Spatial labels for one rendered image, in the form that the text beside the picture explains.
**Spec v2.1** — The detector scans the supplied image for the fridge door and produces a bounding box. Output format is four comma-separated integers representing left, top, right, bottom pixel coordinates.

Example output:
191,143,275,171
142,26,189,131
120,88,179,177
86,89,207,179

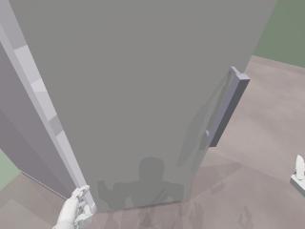
9,0,277,213

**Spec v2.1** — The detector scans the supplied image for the robot left hand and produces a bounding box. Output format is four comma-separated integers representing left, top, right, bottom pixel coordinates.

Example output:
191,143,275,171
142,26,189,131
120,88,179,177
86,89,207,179
56,185,93,229

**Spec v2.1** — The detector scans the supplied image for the robot right hand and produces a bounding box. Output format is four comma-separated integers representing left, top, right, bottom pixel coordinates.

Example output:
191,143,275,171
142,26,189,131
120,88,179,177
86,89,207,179
290,155,305,197

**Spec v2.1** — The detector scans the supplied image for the handle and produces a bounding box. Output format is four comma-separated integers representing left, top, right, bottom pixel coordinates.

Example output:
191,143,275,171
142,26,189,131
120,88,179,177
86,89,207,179
204,67,251,148

